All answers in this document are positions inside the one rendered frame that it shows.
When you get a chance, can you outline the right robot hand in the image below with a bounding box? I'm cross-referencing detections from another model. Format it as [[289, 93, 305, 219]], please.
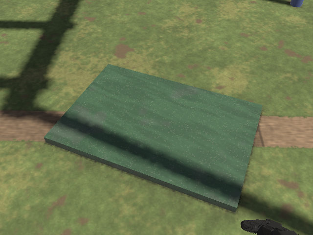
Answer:
[[241, 218, 299, 235]]

